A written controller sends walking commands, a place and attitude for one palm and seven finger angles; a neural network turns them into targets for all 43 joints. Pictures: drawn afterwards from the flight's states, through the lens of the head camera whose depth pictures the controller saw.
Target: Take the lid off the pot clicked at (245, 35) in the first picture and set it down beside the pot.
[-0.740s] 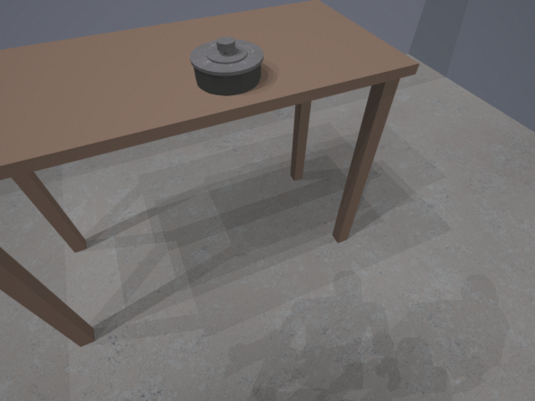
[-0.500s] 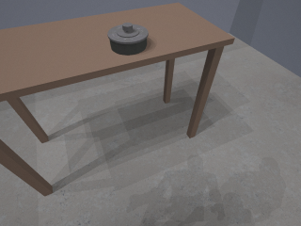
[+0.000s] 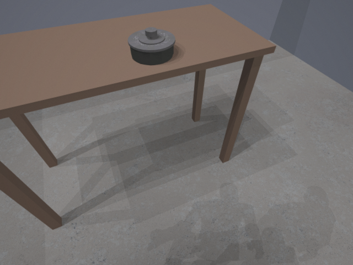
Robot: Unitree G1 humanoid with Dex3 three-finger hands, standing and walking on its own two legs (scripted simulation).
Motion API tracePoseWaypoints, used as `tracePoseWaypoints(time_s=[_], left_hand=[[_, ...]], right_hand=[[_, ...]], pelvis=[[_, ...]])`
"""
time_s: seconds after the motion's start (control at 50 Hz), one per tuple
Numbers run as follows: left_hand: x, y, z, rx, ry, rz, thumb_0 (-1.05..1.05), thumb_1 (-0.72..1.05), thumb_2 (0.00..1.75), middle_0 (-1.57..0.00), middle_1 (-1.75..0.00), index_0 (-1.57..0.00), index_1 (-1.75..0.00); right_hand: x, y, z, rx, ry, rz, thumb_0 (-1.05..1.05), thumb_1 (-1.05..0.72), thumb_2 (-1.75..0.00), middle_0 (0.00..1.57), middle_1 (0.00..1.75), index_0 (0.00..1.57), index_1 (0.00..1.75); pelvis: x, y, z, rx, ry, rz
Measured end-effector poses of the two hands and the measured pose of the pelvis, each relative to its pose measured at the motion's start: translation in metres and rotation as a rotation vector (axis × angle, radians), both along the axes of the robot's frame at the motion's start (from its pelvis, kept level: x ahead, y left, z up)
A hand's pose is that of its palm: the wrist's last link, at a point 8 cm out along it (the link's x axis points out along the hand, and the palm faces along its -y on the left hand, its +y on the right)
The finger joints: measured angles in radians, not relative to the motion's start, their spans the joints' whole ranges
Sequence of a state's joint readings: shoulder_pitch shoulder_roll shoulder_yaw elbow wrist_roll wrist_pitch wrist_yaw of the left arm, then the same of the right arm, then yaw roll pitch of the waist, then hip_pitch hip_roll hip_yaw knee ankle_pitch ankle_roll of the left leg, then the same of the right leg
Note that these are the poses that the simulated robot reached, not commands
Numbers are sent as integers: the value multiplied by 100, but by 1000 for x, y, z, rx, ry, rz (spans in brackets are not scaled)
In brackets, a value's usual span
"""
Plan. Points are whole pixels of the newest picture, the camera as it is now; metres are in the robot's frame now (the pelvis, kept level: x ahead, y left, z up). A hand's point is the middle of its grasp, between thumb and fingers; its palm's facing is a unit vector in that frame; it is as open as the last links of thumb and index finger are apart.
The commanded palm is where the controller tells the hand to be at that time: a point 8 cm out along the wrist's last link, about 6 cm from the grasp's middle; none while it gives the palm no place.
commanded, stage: turn to face it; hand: left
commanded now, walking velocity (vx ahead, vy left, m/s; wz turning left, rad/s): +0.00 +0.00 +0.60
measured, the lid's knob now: (151, 32) +0.81 +0.14 +0.15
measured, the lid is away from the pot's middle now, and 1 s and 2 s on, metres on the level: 0.00 0.00 0.00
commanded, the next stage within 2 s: take the last steps up to it in 0.76 s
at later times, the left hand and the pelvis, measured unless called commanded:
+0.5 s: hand out of the picture +0.02 +0.24 -0.18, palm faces +0.22 -0.94 -0.24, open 7.4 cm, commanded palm none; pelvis -0.01 +0.02 -0.01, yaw +13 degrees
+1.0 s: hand out of the picture -0.05 +0.14 -0.16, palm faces +0.42 -0.87 -0.26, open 7.4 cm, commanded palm none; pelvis +0.01 -0.04 +0.00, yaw +23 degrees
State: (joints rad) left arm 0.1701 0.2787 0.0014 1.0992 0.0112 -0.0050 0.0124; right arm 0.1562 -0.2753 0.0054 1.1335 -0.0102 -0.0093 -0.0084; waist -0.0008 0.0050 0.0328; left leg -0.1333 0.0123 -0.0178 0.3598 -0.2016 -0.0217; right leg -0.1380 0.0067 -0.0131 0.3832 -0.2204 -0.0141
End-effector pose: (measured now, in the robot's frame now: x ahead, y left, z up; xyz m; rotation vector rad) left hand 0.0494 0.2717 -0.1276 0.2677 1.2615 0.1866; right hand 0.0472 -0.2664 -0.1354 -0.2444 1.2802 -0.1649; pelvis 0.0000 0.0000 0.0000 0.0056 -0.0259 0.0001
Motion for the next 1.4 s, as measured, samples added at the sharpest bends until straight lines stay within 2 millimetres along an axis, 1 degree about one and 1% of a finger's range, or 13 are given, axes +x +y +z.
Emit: tracePoseWaypoints(time_s=[0.16,0.36,0.46,0.58,0.74,0.88,1.0,1.12,1.18,1.22,1.28,1.34,1.4], left_hand=[[-9,-4,-7,-11,6,46,1,90,90,-20,-30,-20,-30],[-37,6,-34,-62,-13,170,1,90,90,-20,-30,-20,-30],[-46,12,-25,-59,-10,217,1,91,90,-20,-30,-20,-30],[-51,7,-11,-41,-27,260,1,91,90,-20,-30,-20,-30],[-56,-24,-4,19,-81,314,1,91,90,-20,-30,-20,-30],[-91,-62,6,8,-45,398,1,90,90,-20,-30,-20,-30],[-129,-92,1,-53,30,471,1,90,90,-20,-30,-20,-30],[-175,-118,-16,-161,181,556,1,90,90,-20,-30,-20,-30],[-187,-122,-30,-215,269,554,1,90,90,-20,-30,-20,-30],[-180,-119,-32,-233,303,535,1,91,90,-20,-30,-20,-30],[-150,-105,-31,-235,276,515,1,91,90,-20,-30,-20,-30],[-103,-88,-31,-214,202,487,1,91,90,-20,-30,-20,-30],[-44,-72,-30,-184,126,439,1,91,90,-20,-30,-20,-30]], right_hand=[[-6,9,-7,11,40,17,0,-91,-90,20,30,20,30],[-2,44,-17,19,66,90,0,-91,-90,20,30,20,30],[-1,55,-8,29,68,125,0,-91,-90,20,30,20,30],[15,52,-6,42,62,165,0,-90,-90,20,30,20,30],[57,22,-26,73,19,229,0,-90,-90,20,30,20,30],[100,12,-20,80,-14,305,1,-91,-90,20,30,20,30],[126,27,-11,88,-28,376,0,-91,-90,19,30,19,30],[148,65,-5,96,-72,429,1,-91,-90,19,30,19,30],[151,78,-7,92,-112,414,0,-91,-90,20,30,20,30],[143,77,-5,84,-100,390,0,-91,-90,20,30,20,30],[131,56,0,32,-57,328,-1,-94,-90,20,30,20,30],[115,32,0,-5,39,294,-1,-94,-90,20,30,20,30],[100,10,-2,-23,140,250,-1,-93,-90,20,30,20,30]], pelvis=[[-4,2,-4,-3,9,39],[-12,21,-22,-6,6,159],[-14,22,-13,-12,29,205],[-12,13,-6,-17,51,253],[-5,-21,-17,8,51,317],[1,-36,-7,29,26,375],[10,-37,-3,30,28,402],[25,-22,-6,1,39,394],[33,-14,-15,-4,36,377],[42,-12,-14,3,29,368],[58,-12,-9,4,29,361],[76,-14,-7,4,34,351],[98,-19,-9,4,36,340]])
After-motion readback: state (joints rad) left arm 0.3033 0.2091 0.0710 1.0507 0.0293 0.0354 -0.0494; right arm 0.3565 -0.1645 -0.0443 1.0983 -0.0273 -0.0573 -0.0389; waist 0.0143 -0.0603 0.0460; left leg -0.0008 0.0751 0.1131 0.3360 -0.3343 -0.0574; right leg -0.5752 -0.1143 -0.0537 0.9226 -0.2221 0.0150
